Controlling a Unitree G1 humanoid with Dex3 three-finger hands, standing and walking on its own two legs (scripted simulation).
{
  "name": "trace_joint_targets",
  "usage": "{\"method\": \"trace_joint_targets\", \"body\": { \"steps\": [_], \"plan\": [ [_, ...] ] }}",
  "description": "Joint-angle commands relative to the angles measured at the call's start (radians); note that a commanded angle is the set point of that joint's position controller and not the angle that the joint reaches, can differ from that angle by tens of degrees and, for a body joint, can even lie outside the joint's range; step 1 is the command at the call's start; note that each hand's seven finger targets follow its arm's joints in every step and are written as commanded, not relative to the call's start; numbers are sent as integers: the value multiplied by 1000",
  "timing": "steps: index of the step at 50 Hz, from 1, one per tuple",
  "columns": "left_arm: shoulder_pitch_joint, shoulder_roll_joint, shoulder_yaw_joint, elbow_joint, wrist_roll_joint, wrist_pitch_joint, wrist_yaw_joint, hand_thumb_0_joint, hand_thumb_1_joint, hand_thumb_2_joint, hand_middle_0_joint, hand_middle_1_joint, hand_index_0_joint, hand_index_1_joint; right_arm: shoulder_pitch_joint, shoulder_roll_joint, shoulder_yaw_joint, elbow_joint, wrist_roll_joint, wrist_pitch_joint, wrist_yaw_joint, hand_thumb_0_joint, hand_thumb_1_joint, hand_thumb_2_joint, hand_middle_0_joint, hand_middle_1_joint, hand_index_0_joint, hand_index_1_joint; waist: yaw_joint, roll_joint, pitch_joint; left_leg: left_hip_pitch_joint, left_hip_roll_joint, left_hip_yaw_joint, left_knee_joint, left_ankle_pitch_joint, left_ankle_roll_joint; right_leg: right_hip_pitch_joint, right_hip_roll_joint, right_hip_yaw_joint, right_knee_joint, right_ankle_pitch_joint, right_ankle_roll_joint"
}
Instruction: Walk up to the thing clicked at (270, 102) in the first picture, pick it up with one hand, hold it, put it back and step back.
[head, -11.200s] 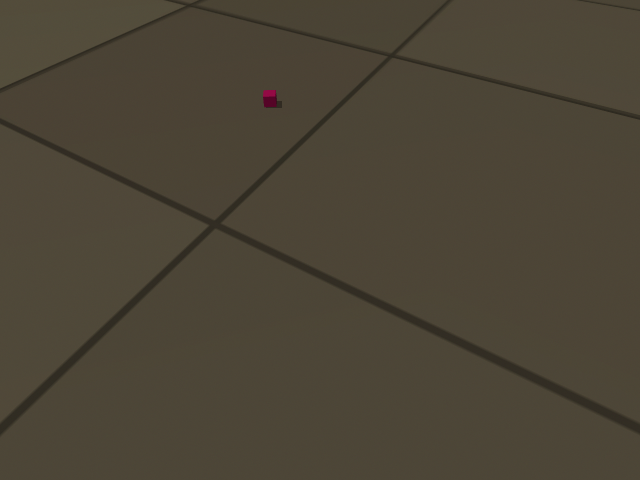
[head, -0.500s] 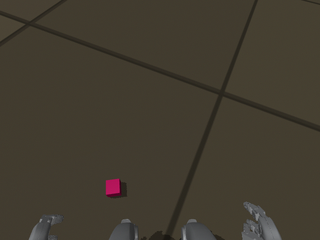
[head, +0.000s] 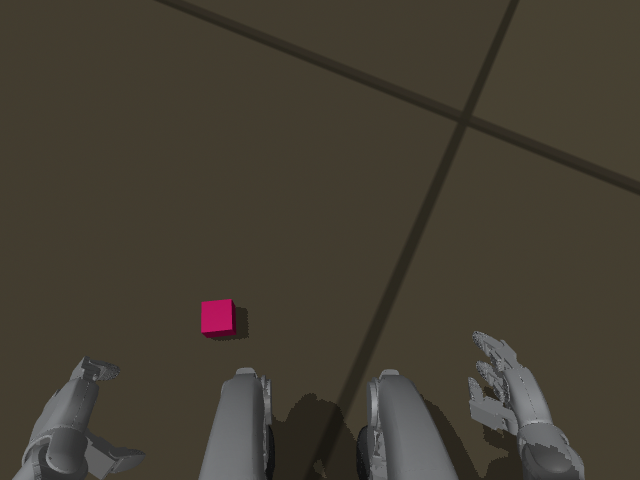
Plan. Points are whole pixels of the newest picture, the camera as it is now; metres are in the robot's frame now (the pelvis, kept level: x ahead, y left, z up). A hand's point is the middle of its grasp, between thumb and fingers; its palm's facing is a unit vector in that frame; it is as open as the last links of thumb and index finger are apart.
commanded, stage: rise first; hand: left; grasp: from above
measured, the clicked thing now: (219, 318) +0.43 +0.24 -0.56
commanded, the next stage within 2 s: approach in 1.72 s
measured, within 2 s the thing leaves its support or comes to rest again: neither
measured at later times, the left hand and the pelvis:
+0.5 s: hand (151, 355) +0.31 +0.30 -0.31, palm faces -0.46 -0.30 -0.84, open 13.9 cm; pelvis -0.05 +0.00 -0.17, yaw -4 degrees
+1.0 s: hand (168, 337) +0.35 +0.30 -0.38, palm faces -0.45 -0.10 -0.89, open 14.1 cm; pelvis -0.06 +0.00 -0.23, yaw -6 degrees
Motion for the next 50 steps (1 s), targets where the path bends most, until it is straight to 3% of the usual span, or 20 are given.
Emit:
{"method": "trace_joint_targets", "body": {
  "steps": [1,2,5,7,9,12,16,18,21,30,32,42,45,46,48,50],
  "plan": [
    [-118,234,94,-54,122,-111,74,0,-430,936,-41,-1081,-54,-1068,33,-175,-80,-52,4,-44,-2,0,-781,-872,200,300,200,300,18,95,-414,212,-31,-20,-73,214,10,-32,43,5,-22,214,-48],
    [-136,231,79,-49,149,-121,94,0,-419,923,-49,-1079,-67,-1060,32,-176,-82,-43,-1,-41,1,0,-798,-876,200,300,200,300,15,107,-447,192,-34,-11,-32,240,11,-51,43,6,7,235,-48],
    [-240,282,91,-41,210,-137,139,0,-428,940,-51,-1063,-64,-1050,41,-185,-93,-13,-1,-28,11,0,-798,-877,200,300,200,300,19,105,-540,156,-32,-6,66,309,16,-115,45,1,81,282,-48],
    [-334,318,97,4,237,-141,158,0,-438,951,-51,-1053,-61,-1043,48,-188,-94,4,-8,-19,15,0,-800,-878,200,300,200,300,8,71,-540,61,-35,6,117,249,23,-129,48,3,96,249,-43],
    [-396,343,99,3,253,-146,165,0,-459,968,-45,-1056,-53,-1048,59,-190,-100,24,-14,-13,18,0,-807,-879,200,300,200,300,10,76,-587,31,-34,12,163,222,27,-145,49,4,118,229,-41],
    [-494,434,128,36,300,-151,172,0,-480,978,-34,-1077,-46,-1065,77,-200,-101,40,-19,4,19,0,-818,-883,200,300,200,300,24,80,-666,8,-33,13,210,220,28,-150,50,-2,167,222,-43],
    [-584,409,88,137,339,-168,152,0,-508,1003,-29,-1080,-35,-1074,98,-197,-101,66,-24,27,22,0,-819,-884,199,300,200,300,-1,61,-616,-102,-34,15,252,111,35,-223,56,-17,197,129,-43],
    [-627,461,98,177,366,-182,147,0,-495,994,-32,-1077,-43,-1066,99,-202,-103,69,-26,36,22,0,-822,-884,199,300,200,300,-4,50,-585,-156,-35,17,272,39,39,-246,59,-20,200,53,-42],
    [-694,469,86,188,402,-210,153,0,-502,1002,-35,-1063,-44,-1053,102,-204,-99,77,-31,50,28,0,-825,-884,200,300,200,300,-7,81,-576,-160,-32,-3,284,-2,36,-324,62,-38,250,22,-49],
    [-821,520,83,321,533,-268,227,0,-498,984,-48,-1008,-59,-995,132,-215,-78,112,-54,106,48,0,-856,-890,199,299,200,299,-30,152,-504,-220,-30,-26,356,-10,30,-475,61,-71,357,22,-57],
    [-861,505,62,337,561,-270,248,0,-508,988,-51,-999,-59,-988,140,-217,-76,124,-59,117,53,0,-867,-894,199,299,200,299,-47,188,-511,-209,-29,-31,363,-7,26,-496,61,-79,379,35,-58],
    [-961,549,59,416,658,-260,328,0,-517,972,-57,-1003,-70,-987,148,-224,-72,155,-93,136,70,0,-897,-901,199,299,199,299,-63,197,-545,-240,-30,-20,442,21,29,-541,64,-86,428,62,-57],
    [-959,551,64,454,670,-256,346,0,-515,964,-63,-1002,-76,-986,146,-214,-67,161,-103,135,74,0,-900,-901,199,299,199,299,-64,160,-538,-289,-33,-4,475,32,36,-519,66,-81,423,69,-53],
    [-985,540,57,447,675,-257,351,0,-508,957,-58,-1007,-75,-987,149,-222,-71,166,-106,134,75,0,-898,-900,199,299,199,299,-74,179,-540,-282,-31,-11,476,25,35,-549,64,-84,439,66,-53],
    [-979,535,49,468,688,-253,353,0,-517,960,-62,-1010,-77,-992,152,-217,-68,174,-108,133,76,0,-903,-902,199,300,199,300,-66,198,-538,-269,-31,-12,480,41,32,-554,65,-86,450,80,-54],
    [-998,542,51,476,699,-252,361,0,-506,956,-66,-999,-81,-980,154,-221,-67,178,-112,135,79,0,-900,-901,199,299,199,299,-80,188,-544,-264,-27,-23,492,54,33,-565,66,-94,471,96,-52]
  ]
}}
